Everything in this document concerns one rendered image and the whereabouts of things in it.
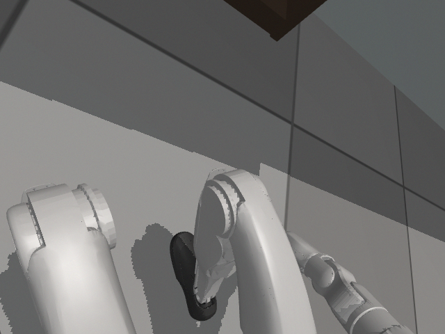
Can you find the bookshelf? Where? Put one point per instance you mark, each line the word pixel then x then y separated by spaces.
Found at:
pixel 277 17

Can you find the right robot foot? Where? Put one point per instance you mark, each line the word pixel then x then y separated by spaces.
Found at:
pixel 183 260

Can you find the right robot arm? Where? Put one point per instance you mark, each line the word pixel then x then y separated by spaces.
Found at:
pixel 357 310

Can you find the right robot hand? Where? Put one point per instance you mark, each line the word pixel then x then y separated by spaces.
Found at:
pixel 303 250

